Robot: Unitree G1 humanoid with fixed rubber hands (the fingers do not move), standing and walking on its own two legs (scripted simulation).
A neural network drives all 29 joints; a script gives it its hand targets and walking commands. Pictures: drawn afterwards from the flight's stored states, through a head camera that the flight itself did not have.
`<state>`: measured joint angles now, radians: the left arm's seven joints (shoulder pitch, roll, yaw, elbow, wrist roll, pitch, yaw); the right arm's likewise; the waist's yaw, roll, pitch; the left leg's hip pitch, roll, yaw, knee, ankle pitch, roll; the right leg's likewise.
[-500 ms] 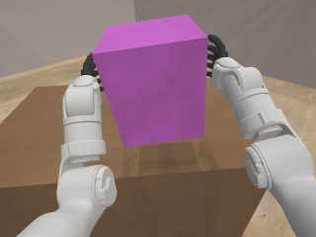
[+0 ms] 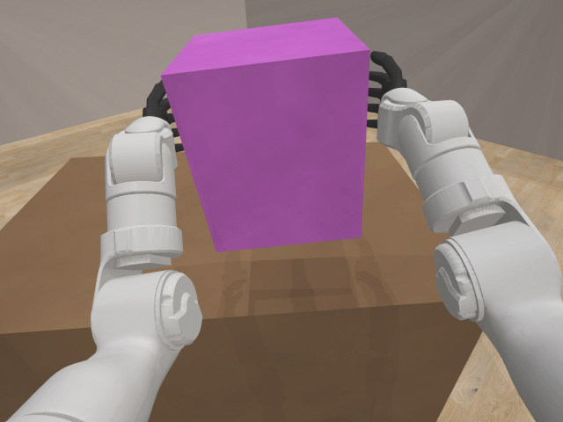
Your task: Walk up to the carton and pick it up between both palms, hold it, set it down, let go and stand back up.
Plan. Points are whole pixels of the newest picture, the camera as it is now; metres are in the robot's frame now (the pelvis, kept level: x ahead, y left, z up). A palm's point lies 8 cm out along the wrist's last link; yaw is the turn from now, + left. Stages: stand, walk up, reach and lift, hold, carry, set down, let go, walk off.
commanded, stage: hold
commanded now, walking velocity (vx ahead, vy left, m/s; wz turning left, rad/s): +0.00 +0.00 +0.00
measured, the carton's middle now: (276, 135) +0.41 +0.01 +0.28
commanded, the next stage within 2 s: none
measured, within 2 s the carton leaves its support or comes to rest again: neither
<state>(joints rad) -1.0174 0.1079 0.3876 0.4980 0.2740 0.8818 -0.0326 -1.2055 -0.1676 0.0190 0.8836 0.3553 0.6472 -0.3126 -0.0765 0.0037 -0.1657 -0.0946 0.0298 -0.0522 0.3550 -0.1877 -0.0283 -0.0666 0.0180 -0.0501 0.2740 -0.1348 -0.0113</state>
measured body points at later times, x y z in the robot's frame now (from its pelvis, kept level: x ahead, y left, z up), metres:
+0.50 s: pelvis +0.00 +0.01 +0.00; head -0.10 +0.02 +0.44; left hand +0.38 +0.16 +0.31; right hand +0.38 -0.14 +0.33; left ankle +0.01 +0.13 -0.75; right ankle +0.01 -0.11 -0.75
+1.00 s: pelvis +0.00 +0.00 +0.00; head -0.09 +0.02 +0.44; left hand +0.38 +0.17 +0.30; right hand +0.38 -0.13 +0.32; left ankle +0.01 +0.13 -0.75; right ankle +0.01 -0.11 -0.75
